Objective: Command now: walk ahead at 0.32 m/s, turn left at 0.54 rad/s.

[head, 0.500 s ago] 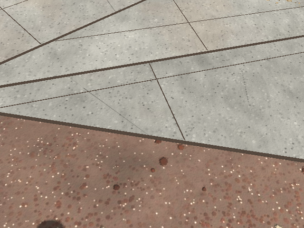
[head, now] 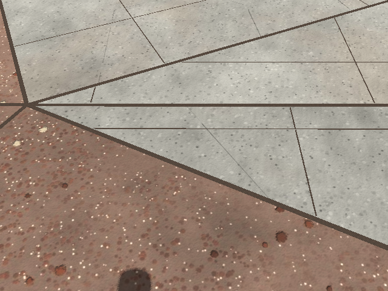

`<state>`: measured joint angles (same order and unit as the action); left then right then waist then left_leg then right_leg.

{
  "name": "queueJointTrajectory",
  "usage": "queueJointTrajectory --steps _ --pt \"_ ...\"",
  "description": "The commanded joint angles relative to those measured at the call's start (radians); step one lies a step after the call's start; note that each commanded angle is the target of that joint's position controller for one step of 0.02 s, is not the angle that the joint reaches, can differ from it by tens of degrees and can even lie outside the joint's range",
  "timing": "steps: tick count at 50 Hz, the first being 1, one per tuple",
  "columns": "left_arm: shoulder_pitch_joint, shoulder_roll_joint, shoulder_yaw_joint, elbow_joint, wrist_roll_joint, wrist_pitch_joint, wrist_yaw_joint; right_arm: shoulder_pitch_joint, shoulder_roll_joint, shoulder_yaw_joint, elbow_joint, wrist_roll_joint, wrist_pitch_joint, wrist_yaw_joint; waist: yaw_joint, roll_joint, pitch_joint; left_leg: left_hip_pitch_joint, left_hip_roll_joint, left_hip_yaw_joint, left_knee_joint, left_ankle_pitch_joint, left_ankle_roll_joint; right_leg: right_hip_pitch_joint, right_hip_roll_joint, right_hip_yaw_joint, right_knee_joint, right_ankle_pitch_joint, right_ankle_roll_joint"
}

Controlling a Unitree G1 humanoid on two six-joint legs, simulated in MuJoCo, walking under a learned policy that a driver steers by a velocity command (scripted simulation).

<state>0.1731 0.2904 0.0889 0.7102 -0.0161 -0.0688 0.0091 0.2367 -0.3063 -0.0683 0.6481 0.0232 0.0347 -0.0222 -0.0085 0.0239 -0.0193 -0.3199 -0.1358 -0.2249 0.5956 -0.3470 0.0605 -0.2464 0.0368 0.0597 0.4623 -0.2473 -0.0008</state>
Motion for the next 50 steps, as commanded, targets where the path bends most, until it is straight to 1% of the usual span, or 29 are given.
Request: queueJointTrajectory --steps 1,2,3,4,7,13,15,17,18,19,20,21,22,23,24,25,26,27,29,31,36,41,43,45,46,47,48,49,50 --pt "0.178 0.236 0.061 -0.009 0.051 -0.028 -0.008 -0.11 -0.08 -0.016 -0.147 0.006 -0.039 0.003 0.064 -0.248 0.033 -0.517 0.046 0.028 0.339 -0.236 -0.009 0.277 -0.439 0.61 -0.279 -0.467 -0.226" --pt "0.118 0.177 0.046 -0.026 0.035 -0.034 -0.006 -0.102 -0.129 -0.028 -0.131 0.002 -0.049 0.005 0.042 -0.209 0.104 -0.555 0.107 0.026 0.432 -0.152 -0.024 0.23 -0.425 0.574 -0.294 -0.517 -0.238" --pt "0.089 0.126 0.03 -0.029 0.018 -0.033 0.001 -0.066 -0.136 -0.033 -0.099 -0.003 -0.053 0.01 0.03 -0.187 0.117 -0.556 0.114 0.036 0.465 -0.077 -0.041 0.229 -0.367 0.48 -0.296 -0.451 -0.205" --pt "0.089 0.109 0.021 -0.031 0.014 -0.031 0.004 -0.042 -0.122 -0.033 -0.076 -0.01 -0.057 0.013 0.026 -0.168 0.097 -0.541 0.12 0.05 0.483 -0.025 -0.052 0.24 -0.322 0.401 -0.293 -0.372 -0.174" --pt "0.142 0.109 0.012 -0.005 0.022 -0.036 0.006 -0.094 -0.069 -0.018 -0.08 -0.009 -0.08 0.03 0.053 -0.142 0.107 -0.52 0.14 0.093 0.47 0.133 -0.072 0.206 -0.271 0.232 -0.318 -0.131 -0.169" --pt "0.196 0.153 0.012 0.034 0.0 -0.023 0.0 -0.238 -0.004 0.014 -0.116 -0.008 -0.1 0.053 0.103 -0.154 0.112 -0.325 0.179 0.231 0.122 0.271 -0.096 0.13 -0.237 0.055 -0.328 0.103 -0.17" --pt "0.229 0.174 0.015 0.051 -0.009 -0.017 -0.006 -0.263 -0.016 0.013 -0.123 0.0 -0.104 0.063 0.111 -0.158 0.118 -0.255 0.166 0.252 0.046 0.252 -0.08 0.134 -0.261 0.051 -0.32 0.12 -0.171" --pt "0.238 0.186 0.017 0.065 -0.018 -0.01 -0.009 -0.258 -0.04 0.005 -0.13 0.006 -0.107 0.069 0.091 -0.169 0.122 -0.21 0.16 0.252 -0.016 0.215 -0.045 0.171 -0.299 0.065 -0.298 0.167 -0.165" --pt "0.233 0.194 0.018 0.07 -0.02 -0.004 -0.008 -0.225 -0.058 -0.002 -0.124 0.007 -0.109 0.069 0.061 -0.176 0.107 -0.151 0.146 0.259 -0.046 0.202 -0.024 0.189 -0.31 0.062 -0.263 0.271 -0.156" --pt "0.217 0.199 0.017 0.072 -0.022 0.001 -0.006 -0.144 -0.081 -0.017 -0.102 0.004 -0.109 0.066 0.002 -0.168 0.059 -0.026 0.121 0.278 -0.088 0.216 0.003 0.188 -0.293 0.026 -0.166 0.459 -0.136" --pt "0.227 0.176 0.009 0.076 -0.019 0.002 -0.004 0.0 -0.124 -0.041 -0.057 0.001 -0.106 0.057 -0.068 -0.133 -0.037 0.181 0.101 0.289 -0.111 0.223 0.035 0.149 -0.243 -0.034 0.022 0.604 -0.108" --pt "0.224 0.127 -0.014 0.054 0.005 -0.002 -0.002 0.186 -0.18 -0.06 -0.024 -0.007 -0.099 0.044 -0.15 -0.048 -0.19 0.487 0.251 0.125 -0.081 0.188 0.087 -0.042 -0.202 -0.07 0.317 0.422 -0.068" --pt "0.316 -0.001 -0.055 0.011 0.011 -0.021 -0.004 0.248 -0.292 -0.075 -0.003 -0.021 -0.097 0.044 -0.09 0.289 -0.336 0.757 0.518 -0.398 -0.209 -0.044 0.251 -0.401 -0.023 -0.073 0.688 -0.221 -0.003" --pt "0.255 0.105 -0.029 0.028 -0.013 -0.041 -0.006 0.246 -0.186 -0.049 -0.003 -0.018 -0.102 0.046 -0.126 0.204 -0.324 0.7 0.517 -0.515 -0.315 -0.157 0.248 -0.497 -0.049 0.059 0.817 -0.302 -0.011" --pt "0.164 0.154 -0.013 -0.003 -0.035 -0.049 -0.012 0.172 -0.145 -0.031 -0.002 -0.018 -0.106 0.046 -0.108 0.166 -0.167 0.587 0.485 -0.365 -0.319 -0.103 0.209 -0.568 -0.1 0.036 0.842 -0.223 -0.03" --pt "0.119 0.139 -0.019 -0.01 -0.025 -0.052 -0.01 0.11 -0.121 -0.022 -0.007 -0.018 -0.106 0.046 -0.08 0.086 -0.094 0.46 0.441 -0.248 -0.327 0.001 0.189 -0.541 -0.142 0.014 0.803 -0.134 -0.035" --pt "0.1 0.126 -0.018 -0.01 -0.004 -0.05 -0.01 0.06 -0.095 -0.014 -0.008 -0.023 -0.107 0.049 -0.051 0.058 -0.034 0.354 0.399 -0.165 -0.354 0.094 0.182 -0.511 -0.165 0.008 0.745 -0.073 -0.029" --pt "0.119 0.114 -0.017 -0.006 0.001 -0.041 -0.013 0.03 -0.078 -0.008 -0.011 -0.033 -0.111 0.049 -0.015 0.077 -0.017 0.277 0.371 -0.111 -0.384 0.159 0.176 -0.452 -0.187 0.015 0.715 -0.028 -0.026" --pt "0.148 0.08 -0.024 0.009 0.001 -0.023 -0.019 0.012 -0.073 -0.01 -0.002 -0.026 -0.122 0.048 0.016 0.072 -0.002 0.205 0.354 -0.045 -0.433 0.244 0.19 -0.406 -0.189 0.003 0.675 0.008 -0.009" --pt "0.116 0.068 -0.028 -0.001 0.006 -0.006 -0.017 0.014 -0.088 -0.014 0.019 -0.022 -0.135 0.045 0.028 0.047 0.037 0.172 0.355 0.023 -0.467 0.32 0.197 -0.441 -0.192 -0.003 0.607 0.066 0.013" --pt "-0.049 0.044 -0.044 -0.042 -0.001 -0.01 -0.033 0.052 -0.116 -0.019 0.066 -0.027 -0.141 0.033 -0.027 0.025 0.09 0.165 0.319 0.202 -0.498 0.387 0.141 -0.415 -0.154 -0.026 0.295 0.348 0.008" --pt "-0.185 0.044 -0.048 -0.107 -0.01 -0.015 -0.064 0.127 -0.141 -0.027 0.12 -0.015 -0.124 0.026 -0.074 -0.001 0.124 0.336 0.378 0.268 -0.472 0.407 0.113 -0.452 -0.115 -0.033 0.138 0.361 -0.038" --pt "-0.199 0.051 -0.045 -0.129 -0.005 -0.016 -0.078 0.13 -0.148 -0.03 0.129 -0.013 -0.108 0.021 -0.066 0.006 0.114 0.417 0.396 0.29 -0.409 0.545 0.094 -0.453 -0.093 -0.061 0.113 0.273 -0.063" --pt "-0.145 0.083 -0.028 -0.135 0.0 -0.01 -0.082 0.115 -0.176 -0.038 0.123 -0.014 -0.092 0.01 -0.025 0.05 0.043 0.463 0.39 0.323 -0.262 0.919 0.067 -0.342 -0.029 -0.127 0.122 0.155 -0.098" --pt "-0.046 0.119 -0.008 -0.119 0.0 -0.005 -0.078 0.107 -0.186 -0.039 0.117 -0.017 -0.08 0.002 0.032 0.066 -0.026 0.46 0.375 0.346 -0.109 1.075 0.049 -0.213 0.013 -0.154 0.119 0.119 -0.121" --pt "0.111 0.17 0.021 -0.084 -0.003 -0.001 -0.066 0.099 -0.181 -0.034 0.107 -0.018 -0.073 -0.008 0.116 0.046 -0.112 0.351 0.339 0.378 0.116 1.068 0.014 0.029 0.036 -0.139 0.077 0.163 -0.158" --pt "0.259 0.261 0.046 -0.065 -0.005 0.011 -0.046 0.135 -0.128 -0.011 0.076 -0.047 -0.083 -0.015 0.147 -0.108 -0.24 0.084 0.277 0.386 0.45 0.654 -0.024 0.359 -0.157 0.157 0.097 0.225 -0.229" --pt "0.22 0.295 0.046 -0.086 -0.015 0.003 -0.05 0.218 -0.018 0.027 0.045 -0.049 -0.114 0.007 0.051 -0.314 -0.368 -0.326 0.047 0.244 0.801 -0.202 -0.089 0.664 -0.379 0.746 -0.066 0.021 -0.445" --pt "0.234 0.206 0.026 -0.091 -0.009 0.003 -0.049 0.124 -0.134 0.003 0.039 -0.017 -0.152 0.027 0.122 -0.17 -0.373 -0.433 0.11 0.08 0.844 -0.177 -0.066 0.668 -0.358 0.746 -0.14 -0.081 -0.395"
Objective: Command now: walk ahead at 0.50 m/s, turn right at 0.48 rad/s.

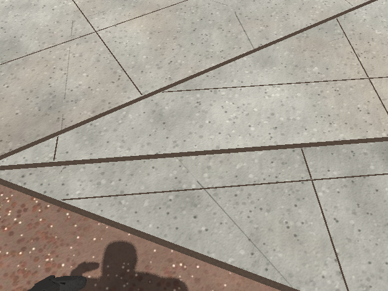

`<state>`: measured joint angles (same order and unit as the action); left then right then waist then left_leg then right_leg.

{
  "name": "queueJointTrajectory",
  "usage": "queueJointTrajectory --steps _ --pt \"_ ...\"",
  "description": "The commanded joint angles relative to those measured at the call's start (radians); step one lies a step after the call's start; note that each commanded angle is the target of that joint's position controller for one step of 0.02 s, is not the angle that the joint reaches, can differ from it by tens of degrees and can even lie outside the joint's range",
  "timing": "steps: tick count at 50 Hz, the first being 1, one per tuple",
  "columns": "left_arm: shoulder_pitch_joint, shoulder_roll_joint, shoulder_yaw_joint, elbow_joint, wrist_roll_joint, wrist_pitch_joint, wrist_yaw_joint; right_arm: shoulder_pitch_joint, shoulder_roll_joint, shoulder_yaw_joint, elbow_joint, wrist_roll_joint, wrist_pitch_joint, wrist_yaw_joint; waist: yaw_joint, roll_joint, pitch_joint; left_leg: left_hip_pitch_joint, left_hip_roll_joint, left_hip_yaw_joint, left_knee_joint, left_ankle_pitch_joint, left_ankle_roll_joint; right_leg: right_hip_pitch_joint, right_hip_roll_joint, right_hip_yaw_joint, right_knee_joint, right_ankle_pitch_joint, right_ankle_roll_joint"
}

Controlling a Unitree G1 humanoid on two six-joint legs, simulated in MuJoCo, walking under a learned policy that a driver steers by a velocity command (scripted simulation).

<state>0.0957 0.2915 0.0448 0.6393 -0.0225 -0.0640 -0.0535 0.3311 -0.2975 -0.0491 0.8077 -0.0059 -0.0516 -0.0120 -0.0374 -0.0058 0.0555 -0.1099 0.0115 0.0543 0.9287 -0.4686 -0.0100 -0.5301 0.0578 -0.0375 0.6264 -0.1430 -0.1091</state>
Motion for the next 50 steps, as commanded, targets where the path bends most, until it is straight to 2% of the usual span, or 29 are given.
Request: queueJointTrajectory --steps 1,2,3,4,6,8,12,15,18,20,21,22,23,24,25,26,28,30,32,36,39,41,43,45,46,47,48,49,50 --pt "0.279 0.172 0.061 -0.018 0.006 -0.004 0.019 -0.067 -0.153 -0.017 -0.155 0.044 -0.083 0.025 0.15 -0.089 -0.299 -0.679 0.004 -0.178 0.47 0.019 0.022 0.83 -0.342 0.683 -0.313 -0.14 -0.239" --pt "0.222 0.164 0.057 -0.024 0.009 -0.008 0.02 -0.103 -0.131 -0.01 -0.166 0.031 -0.091 0.02 0.103 0.028 -0.19 -0.656 0.047 -0.166 0.369 0.083 0.024 0.66 -0.3 0.575 -0.325 -0.017 -0.212" --pt "0.171 0.136 0.049 -0.035 0.012 -0.01 0.022 -0.116 -0.138 -0.018 -0.165 0.008 -0.087 0.012 0.071 0.041 -0.146 -0.6 0.077 -0.161 0.279 0.117 0.016 0.547 -0.266 0.498 -0.338 0.093 -0.197" --pt "0.145 0.129 0.044 -0.049 0.023 -0.009 0.027 -0.1 -0.136 -0.02 -0.166 -0.001 -0.076 0.012 0.04 0.008 -0.123 -0.541 0.088 -0.161 0.251 0.136 0.007 0.461 -0.243 0.464 -0.362 0.161 -0.199" --pt "0.13 0.13 0.046 -0.046 0.018 -0.011 0.034 -0.071 -0.116 -0.017 -0.161 -0.011 -0.055 0.01 0.014 -0.017 -0.104 -0.504 0.093 -0.142 0.177 0.151 -0.026 0.371 -0.222 0.416 -0.393 0.235 -0.211" --pt "0.147 0.151 0.051 -0.032 0.014 -0.012 0.045 -0.109 -0.091 -0.009 -0.173 -0.015 -0.042 0.005 0.019 -0.019 -0.075 -0.502 0.085 -0.12 0.071 0.214 -0.058 0.296 -0.197 0.355 -0.407 0.274 -0.205" --pt "0.194 0.171 0.058 -0.004 0.002 0.003 0.063 -0.272 -0.052 0.008 -0.205 -0.011 -0.048 0.012 0.083 -0.052 -0.054 -0.412 0.027 -0.102 -0.249 0.502 -0.074 0.231 -0.119 0.283 -0.381 0.163 -0.129" --pt "0.248 0.178 0.061 0.019 -0.005 0.014 0.066 -0.347 -0.07 0.002 -0.224 0.008 -0.059 0.024 0.113 -0.071 -0.057 -0.363 -0.008 -0.119 -0.362 0.553 -0.066 0.271 -0.142 0.349 -0.342 0.077 -0.109" --pt "0.256 0.166 0.06 0.027 -0.005 0.023 0.07 -0.341 -0.111 -0.018 -0.226 0.014 -0.071 0.032 0.093 -0.099 -0.063 -0.335 -0.013 -0.151 -0.432 0.455 -0.031 0.369 -0.179 0.449 -0.254 0.036 -0.088" --pt "0.232 0.147 0.056 0.021 0.0 0.029 0.069 -0.236 -0.133 -0.036 -0.2 0.015 -0.079 0.028 0.03 -0.119 -0.089 -0.19 -0.013 -0.127 -0.487 0.412 0.014 0.365 -0.159 0.464 -0.164 0.067 -0.057" --pt "0.231 0.1 0.039 0.012 0.006 0.026 0.065 -0.129 -0.166 -0.051 -0.187 0.001 -0.085 0.021 -0.023 -0.089 -0.178 0.005 0.061 -0.179 -0.483 0.393 0.062 0.311 -0.108 0.416 -0.001 0.063 -0.023" --pt "0.301 0.036 0.019 -0.005 0.007 0.019 0.063 -0.002 -0.238 -0.069 -0.178 -0.017 -0.083 0.013 -0.037 0.087 -0.322 0.343 0.273 -0.447 -0.482 0.304 0.168 0.068 0.006 0.292 0.312 -0.161 0.042" --pt "0.367 0.051 0.012 -0.028 -0.013 0.013 0.065 0.067 -0.247 -0.078 -0.141 -0.002 -0.066 0.022 -0.019 0.351 -0.392 0.478 0.42 -0.838 -0.59 0.024 0.267 -0.182 0.034 0.216 0.558 -0.465 0.076" --pt "0.322 0.146 0.034 -0.01 -0.021 0.016 0.067 0.023 -0.161 -0.057 -0.159 0.01 -0.06 0.022 -0.038 0.208 -0.267 0.381 0.395 -0.799 -0.632 -0.134 0.236 -0.262 -0.035 0.235 0.658 -0.395 0.09" --pt "0.229 0.171 0.043 -0.025 -0.012 0.023 0.067 -0.021 -0.125 -0.046 -0.165 0.008 -0.052 0.018 -0.047 0.128 -0.156 0.261 0.355 -0.642 -0.641 -0.062 0.199 -0.272 -0.066 0.196 0.678 -0.314 0.097" --pt "0.186 0.159 0.044 -0.036 0.0 0.026 0.066 -0.063 -0.107 -0.038 -0.163 0.0 -0.048 0.017 -0.03 0.077 -0.088 0.148 0.311 -0.524 -0.662 0.069 0.185 -0.245 -0.096 0.18 0.648 -0.25 0.102" --pt "0.179 0.12 0.043 -0.043 -0.001 0.031 0.057 -0.095 -0.077 -0.027 -0.146 -0.009 -0.051 0.015 0.007 0.112 -0.04 0.021 0.245 -0.372 -0.709 0.225 0.175 -0.171 -0.142 0.17 0.58 -0.182 0.103" --pt "0.183 0.073 0.033 -0.04 -0.003 0.035 0.053 -0.085 -0.074 -0.028 -0.12 -0.002 -0.061 0.02 0.017 0.118 -0.034 -0.018 0.224 -0.289 -0.746 0.309 0.194 -0.146 -0.143 0.152 0.527 -0.163 0.107" --pt "0.144 0.052 0.023 -0.053 0.004 0.034 0.053 -0.071 -0.1 -0.037 -0.095 0.002 -0.066 0.024 0.018 0.094 -0.021 -0.013 0.232 -0.24 -0.772 0.397 0.221 -0.171 -0.144 0.151 0.428 -0.12 0.115" --pt "0.038 0.03 0.005 -0.069 0.013 0.013 0.034 -0.061 -0.136 -0.043 -0.06 0.017 -0.056 0.024 -0.006 0.072 -0.015 0.014 0.208 -0.126 -0.785 0.508 0.213 -0.135 -0.152 0.095 0.167 0.07 0.116" --pt "-0.064 0.024 -0.002 -0.094 0.006 0.0 0.019 0.002 -0.162 -0.046 -0.024 0.029 -0.043 0.023 -0.045 0.072 0.002 0.031 0.211 -0.092 -0.78 0.506 0.197 -0.072 -0.131 0.047 0.028 0.133 0.109" --pt "-0.103 0.038 0.002 -0.113 0.001 -0.003 0.013 0.034 -0.176 -0.048 0.001 0.035 -0.032 0.023 -0.046 0.083 0.013 0.085 0.242 -0.099 -0.764 0.53 0.187 -0.062 -0.121 0.044 -0.027 0.1 0.089" --pt "-0.101 0.06 0.01 -0.12 0.003 -0.005 0.009 0.041 -0.189 -0.051 0.018 0.042 -0.019 0.02 -0.022 0.097 0.006 0.137 0.264 -0.096 -0.716 0.63 0.17 -0.019 -0.101 0.03 -0.074 0.036 0.058" --pt "0.069 0.111 0.042 -0.071 0.013 -0.004 0.015 0.022 -0.194 -0.049 0.023 0.045 -0.009 0.014 0.088 0.091 -0.102 0.115 0.22 -0.031 -0.503 0.913 0.131 0.255 -0.045 -0.017 -0.143 0.055 0.011" --pt "0.225 0.163 0.067 -0.027 0.015 0.001 0.026 0.025 -0.163 -0.035 0.017 0.032 -0.01 0.009 0.157 0.07 -0.206 -0.01 0.174 0.007 -0.299 0.855 0.095 0.507 -0.08 0.025 -0.12 0.076 -0.021" --pt "0.353 0.269 0.089 -0.014 0.037 0.008 0.039 0.083 -0.067 0.001 -0.029 0.008 -0.025 0.014 0.163 -0.137 -0.366 -0.385 0.053 0.044 0.097 0.456 0.024 0.893 -0.35 0.437 -0.126 -0.013 -0.155" --pt "0.367 0.243 0.079 -0.008 0.019 0.01 0.038 0.093 -0.06 0.008 -0.018 0.01 -0.045 0.017 0.153 -0.234 -0.463 -0.55 -0.035 -0.098 0.301 -0.099 0.011 0.945 -0.455 0.768 -0.284 -0.11 -0.231" --pt "0.311 0.184 0.056 -0.008 0.015 0.005 0.034 0.027 -0.147 -0.019 -0.036 0.04 -0.056 0.025 0.151 -0.165 -0.321 -0.653 0.027 -0.146 0.373 -0.071 0.023 0.842 -0.425 0.663 -0.308 -0.166 -0.192" --pt "0.253 0.151 0.046 -0.01 0.014 0.002 0.033 -0.04 -0.146 -0.018 -0.053 0.05 -0.061 0.027 0.129 -0.129 -0.205 -0.666 0.072 -0.118 0.345 0.013 0.034 0.706 -0.379 0.518 -0.322 -0.119 -0.161"
Over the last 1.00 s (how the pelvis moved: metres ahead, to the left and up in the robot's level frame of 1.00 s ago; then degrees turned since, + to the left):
0.48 0.06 -0.02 -4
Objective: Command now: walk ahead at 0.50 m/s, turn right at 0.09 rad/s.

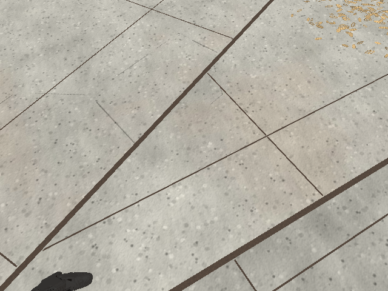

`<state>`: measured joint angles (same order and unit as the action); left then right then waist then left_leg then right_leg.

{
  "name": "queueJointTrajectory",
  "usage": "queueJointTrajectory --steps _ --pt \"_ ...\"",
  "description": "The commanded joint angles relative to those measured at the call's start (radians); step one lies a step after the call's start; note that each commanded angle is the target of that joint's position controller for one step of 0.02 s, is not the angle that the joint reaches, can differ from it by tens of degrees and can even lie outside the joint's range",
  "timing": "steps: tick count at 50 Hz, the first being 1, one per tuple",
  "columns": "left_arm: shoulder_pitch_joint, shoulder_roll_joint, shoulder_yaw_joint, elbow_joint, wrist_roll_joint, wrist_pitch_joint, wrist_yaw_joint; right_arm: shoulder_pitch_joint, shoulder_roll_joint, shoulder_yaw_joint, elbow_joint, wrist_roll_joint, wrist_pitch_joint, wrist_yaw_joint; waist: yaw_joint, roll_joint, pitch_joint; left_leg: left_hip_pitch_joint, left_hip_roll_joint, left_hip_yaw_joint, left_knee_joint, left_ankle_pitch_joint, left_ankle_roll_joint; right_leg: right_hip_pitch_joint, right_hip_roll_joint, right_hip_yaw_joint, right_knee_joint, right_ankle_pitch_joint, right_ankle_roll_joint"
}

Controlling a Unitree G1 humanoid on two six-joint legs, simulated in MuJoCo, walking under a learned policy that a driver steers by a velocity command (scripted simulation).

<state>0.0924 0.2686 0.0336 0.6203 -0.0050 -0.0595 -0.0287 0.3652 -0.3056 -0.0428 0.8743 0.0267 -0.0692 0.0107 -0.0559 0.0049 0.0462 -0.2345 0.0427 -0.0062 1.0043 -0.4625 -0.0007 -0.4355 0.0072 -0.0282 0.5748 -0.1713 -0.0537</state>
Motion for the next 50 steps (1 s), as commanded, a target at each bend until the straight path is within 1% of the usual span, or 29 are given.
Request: queueJointTrajectory --steps 1,2,4,6,8,12,17,19,20,21,22,23,24,25,26,27,28,29,30,33,36,38,42,45,46,47,48,49,50 --pt "0.2 0.147 0.049 0.011 0.001 -0.007 0.003 -0.101 -0.124 -0.024 -0.121 0.003 -0.042 0.0 0.114 -0.086 -0.123 -0.512 0.071 -0.044 0.206 0.082 0.021 0.482 -0.283 0.415 -0.302 -0.015 -0.198" --pt "0.16 0.118 0.041 0.009 0.007 -0.014 0.0 -0.092 -0.119 -0.029 -0.114 -0.011 -0.032 -0.002 0.079 -0.094 -0.092 -0.453 0.098 -0.053 0.154 0.138 0.017 0.39 -0.249 0.35 -0.335 0.059 -0.184" --pt "0.127 0.109 0.043 0.018 0.011 -0.03 -0.001 -0.039 -0.076 -0.022 -0.087 -0.007 -0.006 0.001 0.039 -0.103 -0.084 -0.371 0.108 -0.055 0.128 0.199 -0.001 0.296 -0.236 0.269 -0.396 0.125 -0.191" --pt "0.13 0.122 0.049 0.044 0.015 -0.047 0.003 -0.062 -0.061 -0.021 -0.092 -0.006 0.013 -0.003 0.031 -0.084 -0.05 -0.397 0.106 -0.068 0.08 0.267 -0.018 0.264 -0.235 0.189 -0.436 0.18 -0.193" --pt "0.156 0.129 0.053 0.072 0.023 -0.053 0.012 -0.123 -0.056 -0.021 -0.11 -0.006 0.017 -0.005 0.049 -0.064 -0.019 -0.447 0.095 -0.098 -0.015 0.368 -0.026 0.279 -0.231 0.123 -0.453 0.206 -0.179" --pt "0.171 0.151 0.057 0.102 0.018 -0.052 0.026 -0.229 -0.034 -0.013 -0.14 -0.008 0.006 0.014 0.088 -0.053 0.012 -0.419 0.06 -0.062 -0.248 0.571 -0.013 0.304 -0.212 -0.002 -0.474 0.217 -0.133" --pt "0.243 0.174 0.067 0.161 0.001 -0.027 0.035 -0.357 -0.023 -0.003 -0.21 -0.009 0.004 0.043 0.137 -0.03 0.052 -0.476 0.043 -0.018 -0.387 0.529 0.029 0.483 -0.267 -0.06 -0.427 0.28 -0.112" --pt "0.242 0.189 0.073 0.17 -0.006 -0.009 0.041 -0.37 -0.033 -0.007 -0.237 -0.01 0.004 0.056 0.126 -0.044 0.043 -0.47 0.021 0.02 -0.408 0.427 0.056 0.551 -0.284 -0.08 -0.357 0.438 -0.094" --pt "0.231 0.203 0.076 0.168 -0.007 -0.001 0.046 -0.352 -0.046 -0.014 -0.245 -0.01 0.006 0.06 0.107 -0.062 0.018 -0.422 -0.007 0.053 -0.409 0.372 0.074 0.568 -0.283 -0.097 -0.295 0.612 -0.081" --pt "0.223 0.218 0.08 0.164 -0.007 0.008 0.052 -0.307 -0.066 -0.025 -0.244 -0.011 0.01 0.06 0.079 -0.085 -0.028 -0.342 -0.044 0.089 -0.399 0.317 0.094 0.577 -0.279 -0.113 -0.205 0.798 -0.067" --pt "0.212 0.224 0.081 0.159 -0.006 0.019 0.059 -0.198 -0.101 -0.046 -0.224 -0.009 0.013 0.057 0.016 -0.089 -0.095 -0.197 -0.088 0.113 -0.414 0.303 0.12 0.553 -0.259 -0.137 -0.046 0.916 -0.046" --pt "0.209 0.213 0.074 0.151 -0.006 0.022 0.067 -0.039 -0.158 -0.079 -0.188 -0.006 0.016 0.044 -0.067 -0.058 -0.18 0.06 -0.106 0.079 -0.465 0.357 0.162 0.424 -0.218 -0.16 0.181 0.845 -0.01" --pt "0.282 0.13 0.044 0.108 0.019 0.003 0.062 0.08 -0.279 -0.114 -0.175 -0.008 0.024 0.023 -0.062 0.142 -0.308 0.463 0.138 -0.329 -0.463 0.343 0.304 0.032 -0.113 -0.164 0.563 0.357 0.053" --pt "0.291 0.071 0.016 0.091 0.024 -0.036 0.043 0.056 -0.272 -0.102 -0.195 0.003 0.016 0.025 -0.019 0.219 -0.435 0.651 0.299 -0.821 -0.645 0.209 0.446 -0.245 0.071 0.032 0.804 -0.404 0.084" --pt "0.18 0.156 0.038 0.072 -0.016 -0.067 0.024 0.056 -0.196 -0.08 -0.198 -0.007 0.011 0.024 -0.074 0.132 -0.376 0.624 0.274 -0.736 -0.691 0.16 0.387 -0.353 0.003 0.152 0.84 -0.364 0.057" --pt "0.116 0.159 0.035 0.047 -0.034 -0.083 0.018 0.013 -0.161 -0.071 -0.2 -0.009 0.007 0.021 -0.058 0.079 -0.249 0.492 0.237 -0.592 -0.698 0.201 0.345 -0.377 -0.041 0.133 0.781 -0.281 0.037" --pt "0.099 0.149 0.034 0.046 -0.015 -0.088 0.024 -0.052 -0.139 -0.064 -0.21 -0.009 0.006 0.019 -0.011 -0.001 -0.158 0.334 0.195 -0.488 -0.709 0.297 0.314 -0.34 -0.081 0.122 0.676 -0.219 0.037" --pt "0.102 0.16 0.044 0.051 0.007 -0.082 0.031 -0.103 -0.107 -0.053 -0.225 -0.015 0.005 0.016 0.025 0.004 -0.115 0.218 0.162 -0.414 -0.73 0.398 0.298 -0.27 -0.108 0.119 0.597 -0.178 0.047" --pt "0.119 0.157 0.047 0.052 0.014 -0.069 0.03 -0.13 -0.1 -0.049 -0.242 -0.024 0.007 0.012 0.053 0.029 -0.099 0.139 0.139 -0.389 -0.753 0.453 0.299 -0.212 -0.116 0.12 0.568 -0.155 0.058" --pt "0.129 0.119 0.039 0.047 0.023 -0.042 0.034 -0.132 -0.126 -0.058 -0.243 -0.019 0.003 -0.002 0.075 0.037 -0.075 0.012 0.106 -0.303 -0.786 0.571 0.308 -0.168 -0.107 0.087 0.44 -0.094 0.109" --pt "0.01 0.084 0.023 0.016 0.023 -0.04 0.034 -0.098 -0.15 -0.067 -0.227 -0.01 0.008 -0.019 0.035 0.052 -0.048 -0.049 0.046 -0.231 -0.779 0.519 0.258 -0.128 -0.072 0.074 0.196 0.116 0.133" --pt "-0.064 0.074 0.018 0.002 0.014 -0.047 0.026 -0.065 -0.154 -0.069 -0.216 -0.006 0.016 -0.025 0.0 0.07 -0.047 -0.062 0.029 -0.232 -0.765 0.441 0.229 -0.069 -0.034 0.068 0.058 0.233 0.136" --pt "-0.115 0.119 0.033 -0.018 -0.003 -0.061 0.011 -0.012 -0.147 -0.069 -0.194 0.003 0.027 -0.03 -0.01 0.09 -0.051 0.032 0.075 -0.345 -0.685 0.338 0.204 -0.029 -0.014 0.114 -0.063 0.224 0.113" --pt "-0.02 0.152 0.055 0.004 -0.005 -0.074 0.01 -0.037 -0.135 -0.069 -0.202 -0.003 0.035 -0.031 0.054 0.124 -0.067 0.069 0.083 -0.409 -0.577 0.355 0.17 0.092 -0.013 0.105 -0.114 0.121 0.06" --pt "0.072 0.178 0.069 0.023 0.004 -0.078 0.016 -0.038 -0.099 -0.057 -0.209 -0.008 0.034 -0.028 0.1 0.11 -0.126 0.039 0.035 -0.379 -0.464 0.381 0.139 0.245 -0.041 0.113 -0.132 0.108 0.027" --pt "0.212 0.23 0.083 0.034 0.019 -0.08 0.025 -0.022 -0.035 -0.033 -0.225 -0.023 0.031 -0.024 0.152 -0.008 -0.262 -0.07 -0.033 -0.291 -0.188 0.242 0.102 0.489 -0.209 0.274 -0.126 0.031 -0.032" --pt "0.286 0.311 0.103 0.07 0.029 -0.065 0.02 0.115 0.014 -0.017 -0.259 0.008 0.021 -0.023 0.087 -0.349 -0.361 -0.423 -0.159 -0.163 0.132 -0.142 0.04 0.769 -0.421 0.753 -0.231 -0.21 -0.198" --pt "0.265 0.217 0.085 0.058 0.006 -0.061 0.014 0.104 -0.095 -0.034 -0.23 0.018 0.02 -0.027 0.111 -0.25 -0.295 -0.547 -0.074 -0.186 0.266 -0.106 0.025 0.731 -0.43 0.835 -0.281 -0.435 -0.191" --pt "0.224 0.157 0.068 0.048 0.003 -0.056 0.019 -0.005 -0.149 -0.051 -0.24 0.01 0.026 -0.027 0.139 -0.153 -0.176 -0.572 -0.042 -0.169 0.297 -0.009 0.019 0.622 -0.384 0.665 -0.289 -0.395 -0.146"
Over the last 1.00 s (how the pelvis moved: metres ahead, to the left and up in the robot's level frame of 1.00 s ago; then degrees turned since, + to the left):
0.52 -0.11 0.01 -25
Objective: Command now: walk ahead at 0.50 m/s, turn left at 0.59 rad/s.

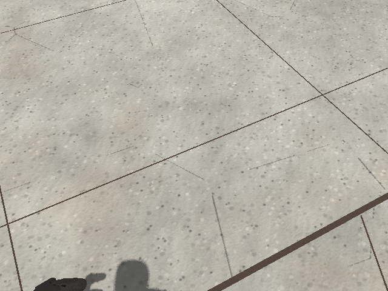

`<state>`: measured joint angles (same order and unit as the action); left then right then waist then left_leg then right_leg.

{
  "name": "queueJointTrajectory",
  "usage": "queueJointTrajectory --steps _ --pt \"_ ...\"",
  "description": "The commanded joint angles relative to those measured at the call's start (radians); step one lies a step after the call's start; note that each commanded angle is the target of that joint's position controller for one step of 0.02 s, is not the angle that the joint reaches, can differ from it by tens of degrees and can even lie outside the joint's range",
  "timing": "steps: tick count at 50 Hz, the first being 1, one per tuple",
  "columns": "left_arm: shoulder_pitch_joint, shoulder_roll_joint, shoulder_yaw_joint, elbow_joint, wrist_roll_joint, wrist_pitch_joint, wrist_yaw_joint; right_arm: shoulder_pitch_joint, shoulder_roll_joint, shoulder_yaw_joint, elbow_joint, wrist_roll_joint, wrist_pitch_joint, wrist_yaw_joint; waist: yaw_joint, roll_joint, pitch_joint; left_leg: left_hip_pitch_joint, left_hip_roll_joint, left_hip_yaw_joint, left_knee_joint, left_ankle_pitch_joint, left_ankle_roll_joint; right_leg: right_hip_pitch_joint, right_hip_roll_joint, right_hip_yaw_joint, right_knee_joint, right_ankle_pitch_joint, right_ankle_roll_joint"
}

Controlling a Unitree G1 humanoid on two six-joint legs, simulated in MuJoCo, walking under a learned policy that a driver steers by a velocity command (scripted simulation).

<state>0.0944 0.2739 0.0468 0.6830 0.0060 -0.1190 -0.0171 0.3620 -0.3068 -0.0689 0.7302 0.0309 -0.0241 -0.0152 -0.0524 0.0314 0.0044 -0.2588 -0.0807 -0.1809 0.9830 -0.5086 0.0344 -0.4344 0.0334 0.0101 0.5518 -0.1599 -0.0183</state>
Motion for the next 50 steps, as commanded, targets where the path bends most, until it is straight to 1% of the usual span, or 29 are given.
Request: queueJointTrajectory --steps 1,2,3,5,9,14,16,18,20,21,22,23,24,25,26,27,28,29,30,32,34,38,40,43,45,47,48,49,50 --pt "0.175 0.133 0.046 -0.018 0.002 0.01 0.009 -0.055 -0.141 -0.026 -0.105 -0.006 -0.014 -0.003 0.122 -0.115 -0.072 -0.514 0.114 0.034 0.302 0.109 -0.022 0.511 -0.366 0.489 -0.274 -0.258 -0.155" --pt "0.147 0.11 0.038 -0.01 0.005 0.014 0.01 -0.088 -0.129 -0.029 -0.117 -0.015 -0.013 0.0 0.109 -0.109 -0.022 -0.496 0.14 0.036 0.258 0.157 -0.026 0.431 -0.326 0.391 -0.293 -0.138 -0.149" --pt "0.135 0.098 0.033 -0.003 0.01 0.012 0.013 -0.085 -0.11 -0.03 -0.122 -0.009 -0.01 0.007 0.088 -0.137 -0.007 -0.452 0.164 0.041 0.229 0.187 -0.026 0.377 -0.299 0.311 -0.314 -0.064 -0.137" --pt "0.135 0.094 0.034 0.013 0.003 0.005 0.014 -0.079 -0.071 -0.025 -0.126 0.0 0.001 0.014 0.078 -0.153 0.001 -0.428 0.177 0.069 0.189 0.21 -0.031 0.341 -0.278 0.213 -0.354 0.014 -0.145" --pt "0.149 0.141 0.051 0.05 0.001 0.002 0.016 -0.146 -0.041 -0.015 -0.157 -0.009 0.008 0.02 0.081 -0.109 0.022 -0.489 0.194 0.078 0.05 0.32 -0.05 0.362 -0.299 0.091 -0.393 0.164 -0.173" --pt "0.17 0.174 0.056 0.084 -0.006 0.019 0.023 -0.28 -0.015 0.0 -0.186 -0.008 -0.008 0.05 0.127 -0.088 0.055 -0.429 0.178 0.155 -0.216 0.528 -0.034 0.393 -0.274 -0.077 -0.395 0.244 -0.139" --pt "0.2 0.19 0.06 0.103 -0.014 0.029 0.024 -0.333 -0.011 0.003 -0.206 -0.006 -0.009 0.062 0.142 -0.084 0.074 -0.42 0.169 0.183 -0.283 0.525 -0.018 0.435 -0.289 -0.109 -0.387 0.264 -0.13" --pt "0.213 0.207 0.066 0.116 -0.025 0.041 0.023 -0.361 -0.022 -0.001 -0.226 -0.004 -0.008 0.072 0.137 -0.089 0.083 -0.406 0.153 0.21 -0.33 0.468 0.008 0.491 -0.308 -0.137 -0.353 0.359 -0.117" --pt "0.241 0.227 0.069 0.137 -0.039 0.05 0.022 -0.342 -0.033 -0.01 -0.235 -0.014 -0.009 0.072 0.101 -0.107 0.05 -0.285 0.094 0.24 -0.363 0.358 0.051 0.509 -0.323 -0.144 -0.266 0.655 -0.116" --pt "0.24 0.241 0.07 0.147 -0.043 0.055 0.022 -0.272 -0.059 -0.024 -0.221 -0.019 -0.007 0.068 0.047 -0.119 0.005 -0.173 0.058 0.254 -0.389 0.32 0.078 0.512 -0.322 -0.152 -0.166 0.8 -0.111" --pt "0.225 0.235 0.062 0.153 -0.046 0.06 0.024 -0.12 -0.103 -0.05 -0.177 -0.018 -0.006 0.059 -0.047 -0.101 -0.071 0.047 0.026 0.265 -0.465 0.389 0.11 0.45 -0.293 -0.181 0.004 0.837 -0.091" --pt "0.223 0.195 0.042 0.144 -0.03 0.056 0.025 0.045 -0.166 -0.076 -0.133 -0.02 0.0 0.041 -0.123 -0.054 -0.167 0.36 0.11 0.146 -0.447 0.442 0.146 0.23 -0.256 -0.185 0.256 0.6 -0.059" --pt "0.34 0.053 -0.008 0.108 -0.005 0.04 0.008 0.07 -0.274 -0.085 -0.124 -0.029 -0.006 0.028 -0.026 0.209 -0.313 0.697 0.435 -0.378 -0.497 0.325 0.315 -0.176 -0.074 -0.143 0.66 -0.301 0.005" --pt "0.275 0.142 0.011 0.135 -0.039 0.017 0.0 0.1 -0.19 -0.062 -0.14 -0.032 -0.016 0.03 -0.098 0.111 -0.429 0.675 0.499 -0.561 -0.621 0.268 0.343 -0.233 -0.038 0.082 0.802 -0.447 -0.002" --pt "0.166 0.193 0.03 0.09 -0.075 0.011 -0.004 0.048 -0.154 -0.046 -0.122 -0.038 -0.027 0.034 -0.096 0.081 -0.254 0.551 0.46 -0.372 -0.644 0.333 0.286 -0.311 -0.078 0.093 0.818 -0.381 -0.01" --pt "0.13 0.173 0.024 0.077 -0.068 0.008 0.0 -0.012 -0.128 -0.038 -0.109 -0.032 -0.035 0.035 -0.051 0.049 -0.152 0.411 0.412 -0.231 -0.66 0.402 0.245 -0.303 -0.128 0.077 0.744 -0.291 -0.013" --pt "0.121 0.164 0.027 0.085 -0.044 0.013 0.005 -0.069 -0.091 -0.028 -0.103 -0.033 -0.041 0.037 -0.014 0.035 -0.089 0.297 0.372 -0.139 -0.689 0.455 0.219 -0.272 -0.157 0.07 0.68 -0.229 -0.005" --pt "0.161 0.159 0.032 0.101 -0.039 0.029 0.006 -0.109 -0.059 -0.019 -0.104 -0.039 -0.051 0.038 0.025 0.052 -0.064 0.213 0.343 -0.066 -0.73 0.487 0.202 -0.204 -0.18 0.082 0.649 -0.173 0.001" --pt "0.198 0.14 0.031 0.118 -0.041 0.045 0.007 -0.129 -0.052 -0.019 -0.099 -0.042 -0.061 0.038 0.048 0.059 -0.059 0.162 0.338 -0.031 -0.77 0.486 0.2 -0.155 -0.184 0.085 0.637 -0.138 0.011" --pt "0.213 0.101 0.026 0.127 -0.04 0.071 0.012 -0.143 -0.055 -0.024 -0.075 -0.042 -0.084 0.037 0.07 0.033 -0.023 0.105 0.338 0.047 -0.826 0.535 0.203 -0.153 -0.185 0.091 0.602 -0.095 0.03" --pt "0.168 0.088 0.026 0.112 -0.037 0.08 0.016 -0.138 -0.066 -0.029 -0.05 -0.051 -0.092 0.028 0.066 0.018 0.018 0.102 0.328 0.123 -0.853 0.565 0.189 -0.215 -0.181 0.109 0.532 -0.01 0.044" --pt "0.075 0.065 0.019 0.087 -0.029 0.07 -0.001 -0.126 -0.082 -0.032 -0.02 -0.049 -0.09 0.014 0.037 0.017 0.049 0.136 0.289 0.266 -0.87 0.585 0.145 -0.226 -0.158 0.074 0.29 0.219 0.041" --pt "0.003 0.047 0.009 0.062 -0.026 0.067 -0.014 -0.097 -0.099 -0.037 0.0 -0.043 -0.084 0.008 0.005 0.004 0.074 0.164 0.303 0.303 -0.88 0.585 0.136 -0.22 -0.149 0.03 0.195 0.268 0.031" --pt "-0.077 0.045 0.004 0.017 -0.026 0.067 -0.032 -0.045 -0.118 -0.045 0.035 -0.029 -0.065 0.003 -0.025 -0.005 0.101 0.284 0.341 0.332 -0.843 0.63 0.128 -0.271 -0.139 -0.002 0.108 0.223 0.001" --pt "-0.101 0.054 0.006 -0.012 -0.026 0.068 -0.045 -0.036 -0.132 -0.051 0.049 -0.019 -0.047 0.0 -0.019 0.008 0.099 0.36 0.364 0.348 -0.786 0.742 0.115 -0.282 -0.122 -0.033 0.079 0.136 -0.026" --pt "-0.062 0.082 0.021 -0.024 -0.027 0.072 -0.052 -0.057 -0.16 -0.058 0.047 -0.015 -0.03 -0.008 0.022 0.045 0.045 0.397 0.366 0.375 -0.665 1.068 0.09 -0.183 -0.063 -0.093 0.078 0.031 -0.064" --pt "0.008 0.108 0.036 -0.015 -0.029 0.077 -0.052 -0.068 -0.173 -0.061 0.043 -0.013 -0.021 -0.013 0.065 0.064 -0.005 0.396 0.36 0.386 -0.552 1.222 0.076 -0.086 -0.022 -0.121 0.087 -0.02 -0.088" --pt "0.14 0.151 0.062 0.013 -0.032 0.079 -0.045 -0.087 -0.178 -0.059 0.039 -0.009 -0.013 -0.017 0.144 0.056 -0.076 0.342 0.333 0.407 -0.369 1.261 0.05 0.097 0.021 -0.132 0.045 -0.004 -0.121" --pt "0.304 0.22 0.096 0.051 -0.032 0.086 -0.028 -0.086 -0.163 -0.05 0.029 -0.014 -0.018 -0.023 0.224 0.002 -0.163 0.155 0.29 0.412 -0.105 1.068 0.007 0.389 0.002 -0.037 -0.004 0.041 -0.167"
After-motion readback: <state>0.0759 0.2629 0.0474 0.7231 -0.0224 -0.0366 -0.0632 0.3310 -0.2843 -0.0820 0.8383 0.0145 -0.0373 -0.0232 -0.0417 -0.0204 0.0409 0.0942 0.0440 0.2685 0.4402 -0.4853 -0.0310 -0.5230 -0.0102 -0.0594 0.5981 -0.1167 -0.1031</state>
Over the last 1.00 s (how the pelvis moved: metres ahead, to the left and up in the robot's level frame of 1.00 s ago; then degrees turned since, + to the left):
0.57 0.09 0.00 29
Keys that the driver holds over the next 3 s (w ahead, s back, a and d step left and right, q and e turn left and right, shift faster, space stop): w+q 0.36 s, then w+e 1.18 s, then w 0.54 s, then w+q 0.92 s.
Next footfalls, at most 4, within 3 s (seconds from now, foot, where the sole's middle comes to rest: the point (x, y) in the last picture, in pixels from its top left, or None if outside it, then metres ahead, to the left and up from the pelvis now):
0.46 left None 0.37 0.19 -0.76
1.00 right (195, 230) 0.70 0.00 -0.76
1.46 left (150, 168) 1.00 0.17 -0.76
1.96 right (228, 137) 1.15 -0.17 -0.76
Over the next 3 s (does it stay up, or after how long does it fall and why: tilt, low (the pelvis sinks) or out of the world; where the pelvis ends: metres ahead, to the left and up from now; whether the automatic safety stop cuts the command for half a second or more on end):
stays up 1.61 -0.18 0.00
